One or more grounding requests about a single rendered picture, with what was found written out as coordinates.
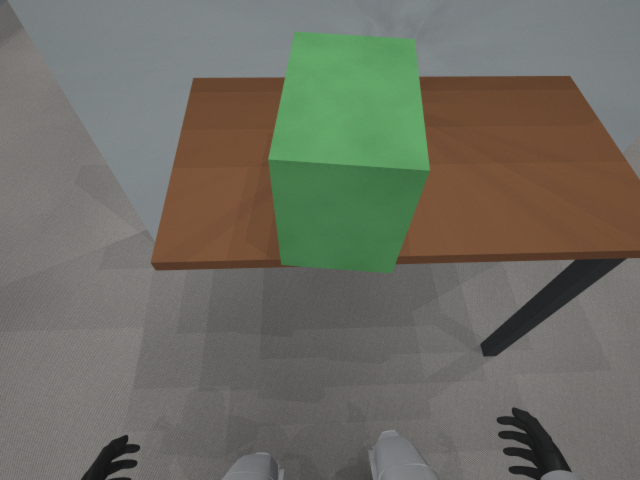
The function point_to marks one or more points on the table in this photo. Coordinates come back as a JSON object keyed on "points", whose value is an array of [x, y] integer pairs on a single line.
{"points": [[521, 169]]}

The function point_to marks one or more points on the left robot thigh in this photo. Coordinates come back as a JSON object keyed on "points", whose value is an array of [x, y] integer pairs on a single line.
{"points": [[255, 467]]}

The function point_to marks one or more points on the carton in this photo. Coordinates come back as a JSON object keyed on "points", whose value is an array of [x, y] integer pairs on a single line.
{"points": [[348, 159]]}

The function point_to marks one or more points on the robot right shin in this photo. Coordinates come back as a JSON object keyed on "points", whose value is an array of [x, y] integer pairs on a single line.
{"points": [[390, 433]]}

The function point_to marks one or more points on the robot left hand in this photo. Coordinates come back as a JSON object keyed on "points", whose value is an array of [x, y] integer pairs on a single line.
{"points": [[102, 466]]}

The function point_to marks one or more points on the robot right hand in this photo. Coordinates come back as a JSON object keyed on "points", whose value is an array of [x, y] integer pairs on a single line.
{"points": [[545, 455]]}

